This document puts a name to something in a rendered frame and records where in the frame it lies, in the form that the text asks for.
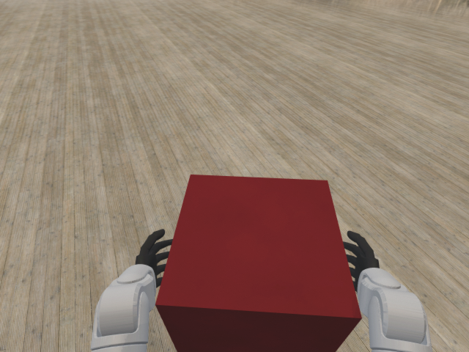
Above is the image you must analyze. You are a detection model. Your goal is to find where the robot left forearm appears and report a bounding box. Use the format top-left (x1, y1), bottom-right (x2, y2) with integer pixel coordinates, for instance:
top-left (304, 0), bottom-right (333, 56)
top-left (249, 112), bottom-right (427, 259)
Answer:
top-left (90, 264), bottom-right (156, 352)

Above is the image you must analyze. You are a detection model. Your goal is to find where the robot right forearm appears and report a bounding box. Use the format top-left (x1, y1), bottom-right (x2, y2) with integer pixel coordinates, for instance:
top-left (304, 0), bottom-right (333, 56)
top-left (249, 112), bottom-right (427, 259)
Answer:
top-left (357, 268), bottom-right (432, 352)

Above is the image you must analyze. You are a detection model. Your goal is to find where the carton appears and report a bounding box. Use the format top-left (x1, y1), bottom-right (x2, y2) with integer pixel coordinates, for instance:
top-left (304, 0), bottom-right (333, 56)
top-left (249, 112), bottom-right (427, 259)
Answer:
top-left (155, 175), bottom-right (362, 352)

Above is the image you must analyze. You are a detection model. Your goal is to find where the robot right hand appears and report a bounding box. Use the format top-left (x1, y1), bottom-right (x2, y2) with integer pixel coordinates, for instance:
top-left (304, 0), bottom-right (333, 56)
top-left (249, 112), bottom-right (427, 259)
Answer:
top-left (343, 231), bottom-right (380, 292)

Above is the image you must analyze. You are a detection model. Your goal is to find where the robot left hand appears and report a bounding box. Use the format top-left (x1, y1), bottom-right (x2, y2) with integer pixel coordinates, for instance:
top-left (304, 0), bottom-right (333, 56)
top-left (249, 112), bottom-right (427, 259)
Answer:
top-left (135, 229), bottom-right (173, 288)

